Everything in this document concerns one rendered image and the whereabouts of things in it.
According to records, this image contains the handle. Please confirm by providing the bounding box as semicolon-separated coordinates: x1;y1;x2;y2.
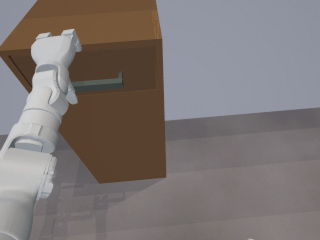
70;71;124;92

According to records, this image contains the drawer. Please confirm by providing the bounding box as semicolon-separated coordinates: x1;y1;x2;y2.
11;44;157;96

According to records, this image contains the robot left forearm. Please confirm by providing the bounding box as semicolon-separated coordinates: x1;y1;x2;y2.
0;61;69;162

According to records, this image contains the cabinet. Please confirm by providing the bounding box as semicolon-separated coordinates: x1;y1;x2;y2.
0;0;167;184

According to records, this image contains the robot left upper arm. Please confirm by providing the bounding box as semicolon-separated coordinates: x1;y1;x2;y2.
0;147;57;240

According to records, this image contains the robot left hand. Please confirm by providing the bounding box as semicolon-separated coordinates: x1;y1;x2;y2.
31;29;82;105

